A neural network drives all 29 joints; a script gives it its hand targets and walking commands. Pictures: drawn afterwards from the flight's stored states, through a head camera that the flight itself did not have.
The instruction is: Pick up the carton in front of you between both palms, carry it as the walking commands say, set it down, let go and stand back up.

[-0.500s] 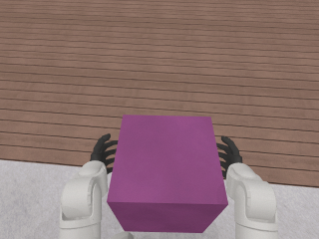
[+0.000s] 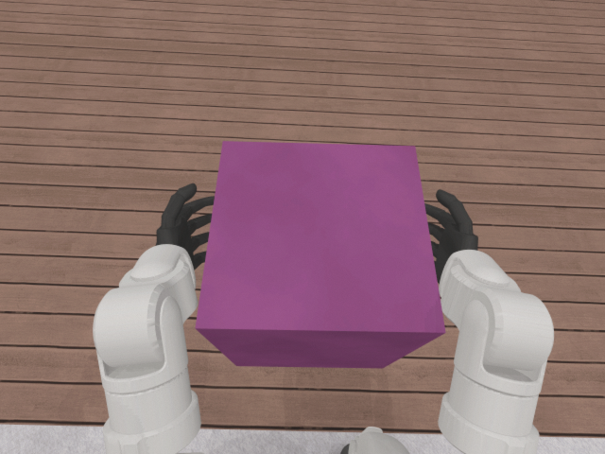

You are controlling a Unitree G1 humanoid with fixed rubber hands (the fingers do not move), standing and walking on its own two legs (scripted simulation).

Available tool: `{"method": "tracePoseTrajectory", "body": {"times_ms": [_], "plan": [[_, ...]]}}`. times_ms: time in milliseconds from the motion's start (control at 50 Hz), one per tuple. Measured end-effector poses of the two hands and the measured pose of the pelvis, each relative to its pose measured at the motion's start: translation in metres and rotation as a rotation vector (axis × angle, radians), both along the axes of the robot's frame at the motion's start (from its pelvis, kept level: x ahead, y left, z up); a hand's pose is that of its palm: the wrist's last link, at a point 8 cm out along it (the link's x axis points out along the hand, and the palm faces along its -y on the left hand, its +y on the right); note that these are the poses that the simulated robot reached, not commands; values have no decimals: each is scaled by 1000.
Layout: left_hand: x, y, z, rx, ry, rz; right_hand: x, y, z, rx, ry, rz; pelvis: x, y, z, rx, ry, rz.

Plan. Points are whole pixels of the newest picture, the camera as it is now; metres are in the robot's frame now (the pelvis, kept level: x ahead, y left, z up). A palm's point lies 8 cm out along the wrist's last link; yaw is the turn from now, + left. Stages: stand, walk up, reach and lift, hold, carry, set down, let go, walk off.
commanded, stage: carry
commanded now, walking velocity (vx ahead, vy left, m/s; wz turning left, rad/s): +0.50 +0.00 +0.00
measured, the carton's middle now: (314, 270) +0.32 +0.00 +0.08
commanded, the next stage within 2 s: none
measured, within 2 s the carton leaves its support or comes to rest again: neither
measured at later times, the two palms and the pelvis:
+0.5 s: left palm (236, 60) +0.72 +0.13 +0.15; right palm (397, 64) +0.74 -0.17 +0.14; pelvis +0.33 -0.03 -0.01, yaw +0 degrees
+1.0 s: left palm out of the picture +1.07 +0.12 +0.18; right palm out of the picture +1.07 -0.18 +0.18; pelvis +0.69 -0.03 +0.01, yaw +1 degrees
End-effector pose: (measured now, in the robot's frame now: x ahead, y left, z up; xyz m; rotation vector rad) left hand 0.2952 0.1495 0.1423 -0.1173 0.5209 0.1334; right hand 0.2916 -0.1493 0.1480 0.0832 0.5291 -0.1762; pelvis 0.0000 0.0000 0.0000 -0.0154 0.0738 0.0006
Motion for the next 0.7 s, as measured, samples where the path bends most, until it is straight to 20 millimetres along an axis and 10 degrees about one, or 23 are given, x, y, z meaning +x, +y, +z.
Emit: {"method": "tracePoseTrajectory", "body": {"times_ms": [240, 420, 580, 700], "plan": [[216, -22, -3, 130, 153, 25, 239, -22, -18, -40, 148, 136, 159, -37, -24, 17, -10, 28], [356, -20, 5, 86, 164, 48, 382, -20, -5, -10, 160, 112, 264, -39, -6, 29, 31, 11], [492, -9, -5, 50, 131, 23, 506, -9, -10, -7, 131, 57, 396, -15, -19, 35, 26, -9], [575, -16, -20, 27, 198, -39, 564, -17, -27, -28, 200, -4, 471, -2, 1, 21, 25, -2]]}}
